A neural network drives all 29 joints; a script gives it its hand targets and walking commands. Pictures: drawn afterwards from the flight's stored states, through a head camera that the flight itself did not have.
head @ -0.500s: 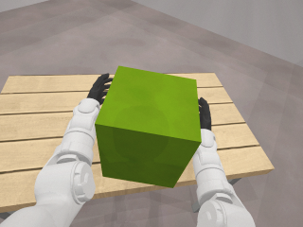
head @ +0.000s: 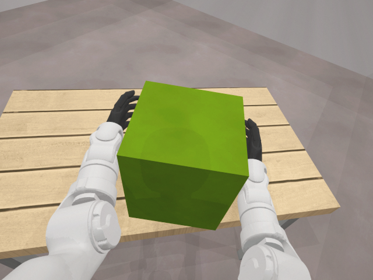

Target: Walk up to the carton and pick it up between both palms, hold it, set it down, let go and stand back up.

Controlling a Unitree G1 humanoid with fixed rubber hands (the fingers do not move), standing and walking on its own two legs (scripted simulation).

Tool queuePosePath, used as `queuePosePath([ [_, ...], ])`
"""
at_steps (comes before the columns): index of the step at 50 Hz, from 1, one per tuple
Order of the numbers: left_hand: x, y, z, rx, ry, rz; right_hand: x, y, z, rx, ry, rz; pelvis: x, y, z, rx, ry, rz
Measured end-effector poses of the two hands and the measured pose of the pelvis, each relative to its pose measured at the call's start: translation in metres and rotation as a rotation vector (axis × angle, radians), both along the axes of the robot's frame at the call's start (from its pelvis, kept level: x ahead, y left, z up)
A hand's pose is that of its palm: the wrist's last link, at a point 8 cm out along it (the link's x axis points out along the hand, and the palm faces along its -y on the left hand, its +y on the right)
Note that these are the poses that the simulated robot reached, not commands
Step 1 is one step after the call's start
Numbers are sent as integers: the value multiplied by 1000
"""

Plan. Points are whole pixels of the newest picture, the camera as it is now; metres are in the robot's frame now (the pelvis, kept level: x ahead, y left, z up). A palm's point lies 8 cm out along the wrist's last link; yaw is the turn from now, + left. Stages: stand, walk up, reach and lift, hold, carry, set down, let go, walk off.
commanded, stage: set down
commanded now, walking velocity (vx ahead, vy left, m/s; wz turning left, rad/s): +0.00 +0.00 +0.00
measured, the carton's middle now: (182, 160) +0.37 -0.01 +0.05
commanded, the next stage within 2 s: none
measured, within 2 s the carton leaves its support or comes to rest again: neither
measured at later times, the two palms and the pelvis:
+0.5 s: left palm (117, 124) +0.43 +0.13 +0.09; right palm (251, 156) +0.36 -0.17 +0.07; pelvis +0.00 +0.00 +0.00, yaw +0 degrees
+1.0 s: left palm (108, 116) +0.47 +0.16 +0.08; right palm (264, 144) +0.39 -0.21 +0.08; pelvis +0.01 -0.01 -0.01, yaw -2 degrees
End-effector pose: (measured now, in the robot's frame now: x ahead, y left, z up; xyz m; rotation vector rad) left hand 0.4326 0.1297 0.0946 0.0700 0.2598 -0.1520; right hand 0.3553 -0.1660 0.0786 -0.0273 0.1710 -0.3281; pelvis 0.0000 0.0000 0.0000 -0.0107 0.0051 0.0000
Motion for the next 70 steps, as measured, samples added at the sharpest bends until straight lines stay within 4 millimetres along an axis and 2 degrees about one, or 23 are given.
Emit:
queuePosePath([
  [26, 1, 1, -4, 24, 12, -9, 1, -1, -6, -21, -30, 1, -3, 1, -1, -1, 1, -5],
  [29, 2, 0, -13, 59, 26, -2, 2, -3, -18, -18, 11, 12, -4, 3, -1, -3, 15, -7],
  [35, 7, -3, -50, 71, 122, 25, 1, -8, -63, 55, 183, 1, -2, 4, -6, -13, 119, -14],
  [38, 13, -5, -65, 34, 143, 49, 5, -11, -72, 87, 191, -28, 3, 4, -10, -17, 202, -18],
  [42, 24, -1, -61, -9, 81, 68, 18, -16, -57, 87, 105, -43, 10, 1, -13, -21, 263, -26],
  [48, 33, 18, -28, 7, 19, 76, 33, -34, -16, 48, 33, -44, 13, -5, -7, -30, 219, -30],
  [53, 40, 38, 2, 19, -11, 98, 39, -56, 10, 40, 36, -65, 13, -9, -11, -16, 181, -20],
  [57, 40, 41, 11, 38, 11, 77, 34, -63, 14, 41, 82, -65, 9, -11, -8, -20, 140, -18],
  [64, 24, 22, 9, 1, 31, 34, 15, -63, 13, 103, 55, -51, -4, -15, -8, -18, 137, -21],
  [70, 16, 17, 24, -14, 43, 45, 4, -64, 35, 92, 41, -23, -22, -18, -9, -8, 126, -29],
])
